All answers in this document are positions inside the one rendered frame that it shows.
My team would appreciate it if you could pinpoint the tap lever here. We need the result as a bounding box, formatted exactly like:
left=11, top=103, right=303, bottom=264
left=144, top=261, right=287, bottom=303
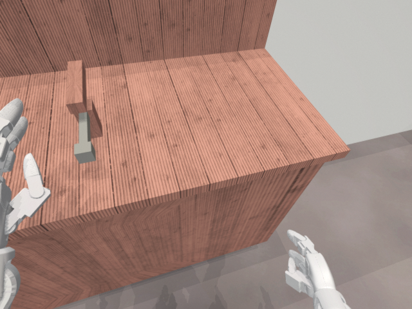
left=74, top=112, right=96, bottom=164

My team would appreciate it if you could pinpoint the counter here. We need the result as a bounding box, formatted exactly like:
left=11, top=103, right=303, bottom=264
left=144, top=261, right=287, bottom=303
left=0, top=0, right=350, bottom=309

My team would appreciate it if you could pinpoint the right robot forearm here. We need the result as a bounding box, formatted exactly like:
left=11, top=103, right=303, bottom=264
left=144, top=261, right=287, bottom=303
left=313, top=288, right=351, bottom=309

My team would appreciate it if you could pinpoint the left robot forearm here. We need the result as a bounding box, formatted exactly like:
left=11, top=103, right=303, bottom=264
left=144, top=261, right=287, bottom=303
left=0, top=247, right=21, bottom=309

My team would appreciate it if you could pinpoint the robot right hand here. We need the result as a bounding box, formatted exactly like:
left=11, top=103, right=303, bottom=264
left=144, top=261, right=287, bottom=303
left=285, top=230, right=336, bottom=298

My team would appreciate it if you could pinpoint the robot left hand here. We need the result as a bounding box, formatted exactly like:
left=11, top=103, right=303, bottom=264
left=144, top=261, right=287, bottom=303
left=0, top=98, right=51, bottom=248

